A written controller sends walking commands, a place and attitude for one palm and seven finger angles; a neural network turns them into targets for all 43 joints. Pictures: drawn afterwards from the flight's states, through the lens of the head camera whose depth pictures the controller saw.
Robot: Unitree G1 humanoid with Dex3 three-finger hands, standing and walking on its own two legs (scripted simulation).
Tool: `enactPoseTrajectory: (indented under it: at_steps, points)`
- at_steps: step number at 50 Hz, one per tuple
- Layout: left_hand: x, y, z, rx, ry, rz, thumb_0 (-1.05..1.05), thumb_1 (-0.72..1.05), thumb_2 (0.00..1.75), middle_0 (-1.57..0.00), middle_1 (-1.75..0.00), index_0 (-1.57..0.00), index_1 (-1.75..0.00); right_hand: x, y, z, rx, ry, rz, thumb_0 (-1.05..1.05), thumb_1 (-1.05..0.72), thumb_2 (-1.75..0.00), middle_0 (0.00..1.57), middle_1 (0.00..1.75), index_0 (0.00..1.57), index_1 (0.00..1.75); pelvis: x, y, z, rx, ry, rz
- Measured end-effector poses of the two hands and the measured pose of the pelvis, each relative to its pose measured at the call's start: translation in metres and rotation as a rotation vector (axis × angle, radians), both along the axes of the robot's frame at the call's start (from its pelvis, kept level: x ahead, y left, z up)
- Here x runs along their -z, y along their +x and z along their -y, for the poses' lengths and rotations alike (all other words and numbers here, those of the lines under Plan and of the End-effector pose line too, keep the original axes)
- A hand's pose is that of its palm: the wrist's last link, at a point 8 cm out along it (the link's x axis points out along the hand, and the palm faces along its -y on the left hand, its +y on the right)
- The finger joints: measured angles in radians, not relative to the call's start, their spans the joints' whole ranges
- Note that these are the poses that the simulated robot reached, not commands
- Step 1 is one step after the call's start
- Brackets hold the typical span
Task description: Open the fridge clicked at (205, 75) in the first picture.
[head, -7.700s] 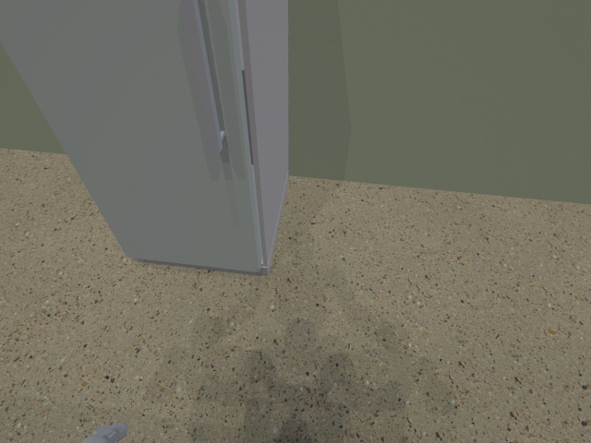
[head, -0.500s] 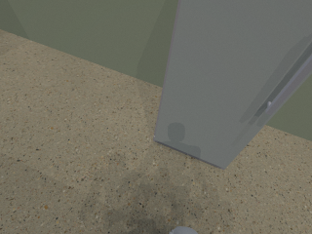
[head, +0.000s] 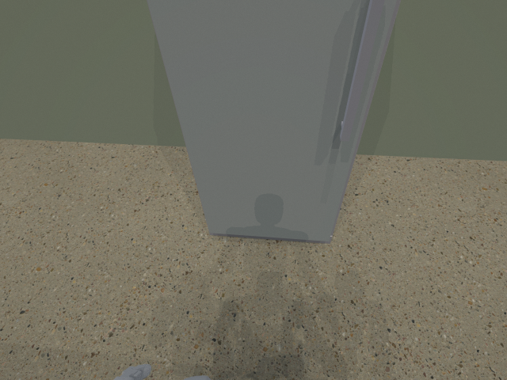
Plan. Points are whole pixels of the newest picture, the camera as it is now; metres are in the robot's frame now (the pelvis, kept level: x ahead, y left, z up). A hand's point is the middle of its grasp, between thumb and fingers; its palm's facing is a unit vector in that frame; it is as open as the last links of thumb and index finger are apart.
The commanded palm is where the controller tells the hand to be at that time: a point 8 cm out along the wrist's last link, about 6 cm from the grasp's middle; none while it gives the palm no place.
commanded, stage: take the last steps up to it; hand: right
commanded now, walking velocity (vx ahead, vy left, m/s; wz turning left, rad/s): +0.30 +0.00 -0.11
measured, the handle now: (360, 61) +0.73 -0.23 +0.14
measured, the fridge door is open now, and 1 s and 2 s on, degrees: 0 0 0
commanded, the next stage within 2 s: come to a stop and stand still in 0.86 s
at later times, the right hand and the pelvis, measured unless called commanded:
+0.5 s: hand out of the picture +0.04 -0.12 -0.16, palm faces +0.15 +0.96 -0.22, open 7.3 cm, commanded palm none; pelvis +0.07 +0.05 +0.01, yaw -4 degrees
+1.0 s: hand (380, 368) +0.18 -0.22 -0.19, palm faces +0.13 +0.98 -0.17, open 7.4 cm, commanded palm none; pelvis +0.21 -0.05 +0.00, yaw -2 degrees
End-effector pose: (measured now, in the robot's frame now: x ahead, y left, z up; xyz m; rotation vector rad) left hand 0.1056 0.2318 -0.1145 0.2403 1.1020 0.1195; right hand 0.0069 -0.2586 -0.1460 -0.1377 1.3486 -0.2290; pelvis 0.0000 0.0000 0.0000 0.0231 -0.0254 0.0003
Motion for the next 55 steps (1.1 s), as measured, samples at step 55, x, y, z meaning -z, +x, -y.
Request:
enactPoseTrajectory:
  at_steps: [55]
  points:
    - [0.018, 0.184, 0.058, -0.047, -0.025, -0.075, -0.02, 0.96, 0.90, -0.20, -0.30, -0.21, -0.30, -0.003, 0.251, 0.029, 0.022, 0.015, 0.119, 0.00, -0.91, -0.90, 0.19, 0.30, 0.19, 0.30, 0.001, 0.228, 0.052, 0.057, -0.032, 0.013]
